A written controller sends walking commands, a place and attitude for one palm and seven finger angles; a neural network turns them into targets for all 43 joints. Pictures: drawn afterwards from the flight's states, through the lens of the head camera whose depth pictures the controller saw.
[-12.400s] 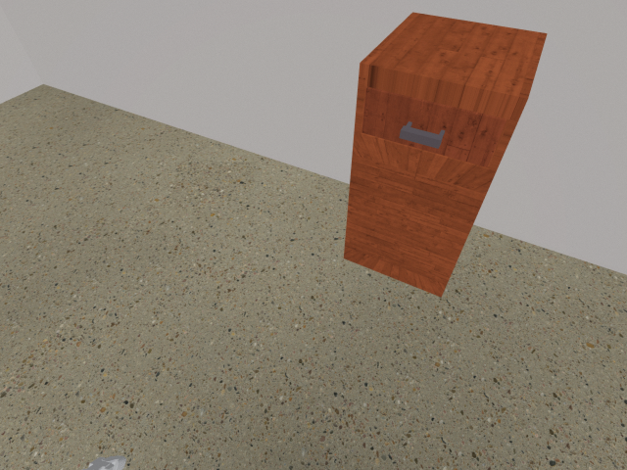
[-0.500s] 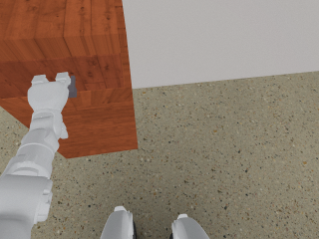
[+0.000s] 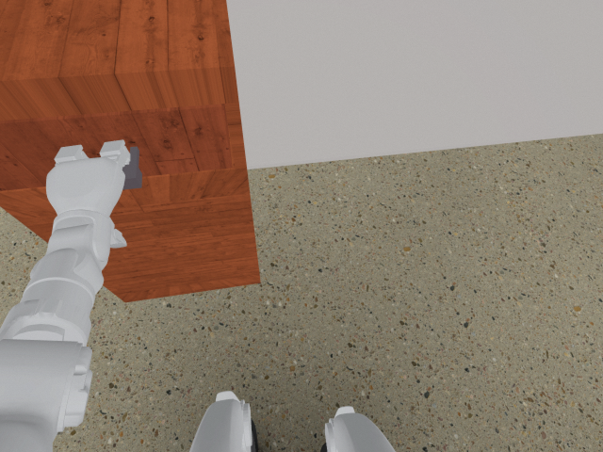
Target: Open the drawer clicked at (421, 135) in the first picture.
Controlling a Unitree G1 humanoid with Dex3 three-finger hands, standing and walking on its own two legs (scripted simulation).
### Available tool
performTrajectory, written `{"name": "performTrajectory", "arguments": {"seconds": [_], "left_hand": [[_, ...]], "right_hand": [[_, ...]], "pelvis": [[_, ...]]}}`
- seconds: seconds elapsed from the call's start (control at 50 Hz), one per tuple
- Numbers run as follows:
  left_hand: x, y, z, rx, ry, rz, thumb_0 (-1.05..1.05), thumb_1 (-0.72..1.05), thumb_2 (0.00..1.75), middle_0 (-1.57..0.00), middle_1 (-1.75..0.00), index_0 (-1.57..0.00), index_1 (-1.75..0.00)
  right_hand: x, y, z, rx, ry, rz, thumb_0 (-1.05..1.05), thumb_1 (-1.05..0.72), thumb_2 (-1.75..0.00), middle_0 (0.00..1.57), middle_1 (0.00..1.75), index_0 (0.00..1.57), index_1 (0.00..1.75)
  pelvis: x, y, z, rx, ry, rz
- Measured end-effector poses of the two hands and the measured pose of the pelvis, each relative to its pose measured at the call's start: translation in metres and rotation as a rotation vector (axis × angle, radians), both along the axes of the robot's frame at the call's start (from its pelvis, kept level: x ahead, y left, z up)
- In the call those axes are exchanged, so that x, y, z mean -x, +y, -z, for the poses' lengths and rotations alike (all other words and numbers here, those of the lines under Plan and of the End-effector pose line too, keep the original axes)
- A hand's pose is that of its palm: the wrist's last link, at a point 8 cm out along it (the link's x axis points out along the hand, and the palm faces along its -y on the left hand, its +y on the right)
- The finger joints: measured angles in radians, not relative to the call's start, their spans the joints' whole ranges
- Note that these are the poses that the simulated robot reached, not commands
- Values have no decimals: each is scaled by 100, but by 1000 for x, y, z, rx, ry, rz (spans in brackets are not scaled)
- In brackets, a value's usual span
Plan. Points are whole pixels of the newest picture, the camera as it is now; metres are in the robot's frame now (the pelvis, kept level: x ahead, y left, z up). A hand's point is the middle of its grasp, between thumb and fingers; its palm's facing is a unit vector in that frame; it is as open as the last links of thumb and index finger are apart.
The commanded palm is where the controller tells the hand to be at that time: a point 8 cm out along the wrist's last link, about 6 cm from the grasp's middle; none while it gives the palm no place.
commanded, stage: close the thumb around the handle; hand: left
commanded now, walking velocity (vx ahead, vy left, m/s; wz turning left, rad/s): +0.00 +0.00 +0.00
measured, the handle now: (101, 167) +0.51 +0.28 +0.00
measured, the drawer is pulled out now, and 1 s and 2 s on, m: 0.00 0.05 0.18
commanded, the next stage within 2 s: pull the drawer open in 0.44 s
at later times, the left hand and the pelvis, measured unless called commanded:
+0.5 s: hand (105, 205) +0.46 +0.27 -0.02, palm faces -0.05 -0.03 -1.00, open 5.9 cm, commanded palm +0.45 +0.26 +0.03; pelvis +0.00 +0.00 +0.00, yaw +0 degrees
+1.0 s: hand (103, 236) +0.41 +0.26 -0.02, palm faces -0.02 -0.06 -1.00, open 5.8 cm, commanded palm +0.38 +0.26 +0.03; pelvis +0.01 +0.01 +0.01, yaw +0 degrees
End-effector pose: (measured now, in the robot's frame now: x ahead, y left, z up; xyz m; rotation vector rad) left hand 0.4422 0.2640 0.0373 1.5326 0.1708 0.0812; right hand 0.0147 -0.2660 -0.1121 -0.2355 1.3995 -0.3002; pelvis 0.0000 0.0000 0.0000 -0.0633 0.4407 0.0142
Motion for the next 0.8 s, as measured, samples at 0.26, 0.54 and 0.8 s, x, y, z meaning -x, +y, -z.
{"name": "performTrajectory", "arguments": {"seconds": [0.26, 0.54, 0.8], "left_hand": [[-1, 1, -1, -4, 0, 8, 0, 48, 71, -35, -130, -39, -130], [-1, 1, 0, -4, 0, 7, 0, 66, 78, -34, -134, -40, -135], [18, 0, 1, 26, -12, 18, 1, 69, 75, -30, -135, -40, -135]], "right_hand": [[-11, 0, -1, 2, -17, -6, 0, -91, -90, 21, 30, 20, 30], [-8, 3, -1, 1, -12, -4, 0, -91, -90, 21, 30, 20, 30], [-6, 7, -6, -17, -11, 26, 0, -91, -90, 21, 30, 20, 30]], "pelvis": [[-3, 1, -1, -1, 0, 0], [-2, 3, -1, 0, -2, 0], [-7, 6, -8, -6, -23, 23]]}}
